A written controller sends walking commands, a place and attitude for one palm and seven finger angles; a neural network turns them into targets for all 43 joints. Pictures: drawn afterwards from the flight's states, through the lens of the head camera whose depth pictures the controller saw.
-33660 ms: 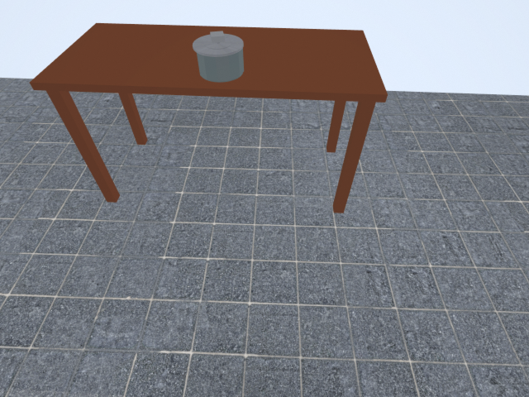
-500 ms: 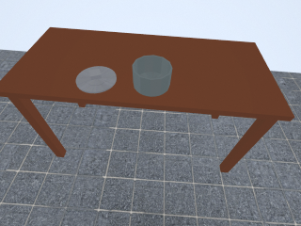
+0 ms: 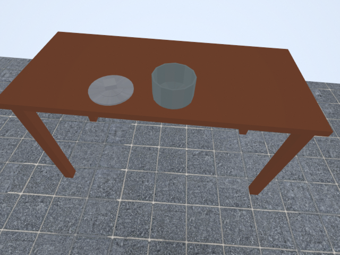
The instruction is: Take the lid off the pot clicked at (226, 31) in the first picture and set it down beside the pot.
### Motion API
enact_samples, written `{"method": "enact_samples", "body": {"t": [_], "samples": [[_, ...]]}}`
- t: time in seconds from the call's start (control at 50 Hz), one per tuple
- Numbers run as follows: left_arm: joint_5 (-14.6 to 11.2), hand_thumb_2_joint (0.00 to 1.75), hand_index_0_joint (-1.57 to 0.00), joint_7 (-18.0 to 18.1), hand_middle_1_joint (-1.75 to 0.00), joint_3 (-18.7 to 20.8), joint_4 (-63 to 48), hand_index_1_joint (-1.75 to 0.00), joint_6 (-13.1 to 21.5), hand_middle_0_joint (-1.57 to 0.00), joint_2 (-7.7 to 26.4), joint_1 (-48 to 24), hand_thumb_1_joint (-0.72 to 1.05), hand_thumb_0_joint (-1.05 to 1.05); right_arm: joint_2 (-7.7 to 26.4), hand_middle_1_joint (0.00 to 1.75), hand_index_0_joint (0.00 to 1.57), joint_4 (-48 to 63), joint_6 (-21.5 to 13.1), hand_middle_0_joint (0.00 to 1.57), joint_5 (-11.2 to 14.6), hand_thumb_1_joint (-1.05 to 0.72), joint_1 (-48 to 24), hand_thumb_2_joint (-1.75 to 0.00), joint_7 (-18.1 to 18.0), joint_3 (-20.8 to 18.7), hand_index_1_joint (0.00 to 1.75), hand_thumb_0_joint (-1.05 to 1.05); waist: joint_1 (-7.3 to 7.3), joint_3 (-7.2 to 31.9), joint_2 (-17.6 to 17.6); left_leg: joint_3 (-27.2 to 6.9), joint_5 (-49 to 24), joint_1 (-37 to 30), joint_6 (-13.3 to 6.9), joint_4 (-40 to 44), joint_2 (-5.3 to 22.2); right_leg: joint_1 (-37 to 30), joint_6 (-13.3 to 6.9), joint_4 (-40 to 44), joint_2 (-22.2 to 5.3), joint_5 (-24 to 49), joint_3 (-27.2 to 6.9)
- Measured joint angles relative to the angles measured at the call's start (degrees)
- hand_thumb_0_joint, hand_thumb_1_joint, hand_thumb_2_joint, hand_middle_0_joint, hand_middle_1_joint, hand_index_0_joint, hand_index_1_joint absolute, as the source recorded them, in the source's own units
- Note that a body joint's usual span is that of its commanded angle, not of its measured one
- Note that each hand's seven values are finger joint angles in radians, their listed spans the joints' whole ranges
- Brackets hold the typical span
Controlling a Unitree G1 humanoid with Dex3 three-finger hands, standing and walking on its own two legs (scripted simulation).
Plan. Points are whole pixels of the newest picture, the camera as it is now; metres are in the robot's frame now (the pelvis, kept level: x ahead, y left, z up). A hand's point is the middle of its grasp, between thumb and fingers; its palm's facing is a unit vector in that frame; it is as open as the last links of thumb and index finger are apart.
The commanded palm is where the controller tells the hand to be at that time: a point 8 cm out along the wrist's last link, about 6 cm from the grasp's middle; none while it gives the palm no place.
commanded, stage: let the arm hang, fingers relaxed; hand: left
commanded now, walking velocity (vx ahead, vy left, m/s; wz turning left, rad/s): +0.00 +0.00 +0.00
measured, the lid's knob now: (110, 84) +0.71 +0.27 -0.06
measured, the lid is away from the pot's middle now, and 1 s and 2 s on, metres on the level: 0.25 0.25 0.25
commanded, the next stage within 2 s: look to check the result in 0.22 s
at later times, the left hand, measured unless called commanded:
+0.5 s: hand out of the picture +0.01 +0.17 -0.18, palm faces +0.04 -0.98 -0.19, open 7.3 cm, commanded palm none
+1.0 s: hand out of the picture +0.00 +0.17 -0.18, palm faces +0.04 -0.98 -0.19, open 7.3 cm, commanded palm none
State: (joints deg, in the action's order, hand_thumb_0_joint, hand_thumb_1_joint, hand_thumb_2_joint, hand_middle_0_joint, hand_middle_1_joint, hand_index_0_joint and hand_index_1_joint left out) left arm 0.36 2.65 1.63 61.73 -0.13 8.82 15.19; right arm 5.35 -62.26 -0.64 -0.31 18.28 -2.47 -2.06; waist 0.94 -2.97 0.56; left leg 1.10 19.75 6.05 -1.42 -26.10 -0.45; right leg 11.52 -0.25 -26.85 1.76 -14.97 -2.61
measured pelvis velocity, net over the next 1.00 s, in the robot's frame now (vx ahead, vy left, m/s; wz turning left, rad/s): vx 0.00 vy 0.00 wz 0.00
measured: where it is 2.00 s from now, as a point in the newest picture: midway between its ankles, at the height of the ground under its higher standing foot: outside the picture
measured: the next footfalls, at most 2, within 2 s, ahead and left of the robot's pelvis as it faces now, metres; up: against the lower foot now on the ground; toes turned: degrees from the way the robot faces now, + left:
none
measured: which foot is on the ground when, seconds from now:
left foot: down 0.00-1.00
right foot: down 0.00-1.00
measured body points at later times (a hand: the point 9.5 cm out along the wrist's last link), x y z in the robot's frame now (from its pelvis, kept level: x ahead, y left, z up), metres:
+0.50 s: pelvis +0.00 +0.00 +0.00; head +0.02 +0.01 +0.45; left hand +0.01 +0.22 -0.16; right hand -0.02 -0.21 -0.16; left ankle -0.06 +0.10 -0.74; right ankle -0.01 -0.12 -0.74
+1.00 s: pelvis +0.00 +0.00 +0.00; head +0.02 +0.01 +0.45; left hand +0.00 +0.22 -0.16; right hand -0.03 -0.21 -0.16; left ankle -0.06 +0.10 -0.74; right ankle -0.01 -0.12 -0.74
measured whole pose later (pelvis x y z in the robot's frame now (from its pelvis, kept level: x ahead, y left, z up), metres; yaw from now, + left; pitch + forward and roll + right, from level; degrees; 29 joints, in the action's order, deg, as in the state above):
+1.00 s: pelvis +0.00 +0.00 +0.00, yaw +0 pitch -1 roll -1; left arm 0.4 2.8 1.6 62.6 0.1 8.4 15.7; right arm 5.1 -63.3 -0.7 -0.2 18.1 -2.5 -2.1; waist 0.9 -3.3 0.5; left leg 1.2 19.3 6.1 -1.3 -25.9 -0.4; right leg 11.5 -0.3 -26.5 1.8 -14.4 -2.6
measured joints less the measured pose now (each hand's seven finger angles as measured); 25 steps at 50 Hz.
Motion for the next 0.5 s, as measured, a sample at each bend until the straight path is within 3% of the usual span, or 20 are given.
{"method": "enact_samples", "body": {"t": [0.5], "samples": [[0.0,0.9,-0.2,0.1,-0.3,0.0,0.5,-0.3,0.2,-0.2,-0.1,0.1,0.93,0.02,-0.1,0.3,0.2,-0.6,0.0,0.2,0.1,-0.91,-0.4,-0.9,-0.1,-0.1,0.3,0.01,-0.03,-0.1,0.1,-0.1,0.0,-0.1,0.0,-0.1,0.0,-0.2,0.0,0.1,0.0,0.0,0.1]]}}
